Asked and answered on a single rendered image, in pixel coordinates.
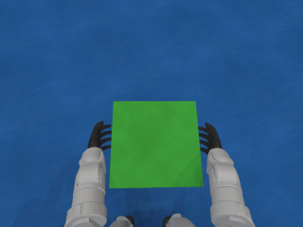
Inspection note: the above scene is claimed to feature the carton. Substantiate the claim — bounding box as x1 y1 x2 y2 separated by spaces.
109 101 204 188

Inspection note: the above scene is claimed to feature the robot shin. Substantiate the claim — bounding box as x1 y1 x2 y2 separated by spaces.
169 214 182 221
116 216 130 222

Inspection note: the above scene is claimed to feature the robot right hand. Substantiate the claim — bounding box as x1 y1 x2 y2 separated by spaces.
198 123 223 155

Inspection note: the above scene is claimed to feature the robot left forearm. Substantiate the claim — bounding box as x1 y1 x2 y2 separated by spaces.
64 147 107 227

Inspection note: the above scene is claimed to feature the robot left hand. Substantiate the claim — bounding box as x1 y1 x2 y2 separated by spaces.
87 121 112 150

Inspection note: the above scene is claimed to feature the robot left shin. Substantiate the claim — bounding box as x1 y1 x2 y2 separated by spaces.
116 216 130 222

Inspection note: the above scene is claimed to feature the robot right forearm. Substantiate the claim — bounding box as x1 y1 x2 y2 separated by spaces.
206 148 256 227

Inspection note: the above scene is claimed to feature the robot right shin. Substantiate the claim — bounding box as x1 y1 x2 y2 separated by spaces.
169 214 182 221

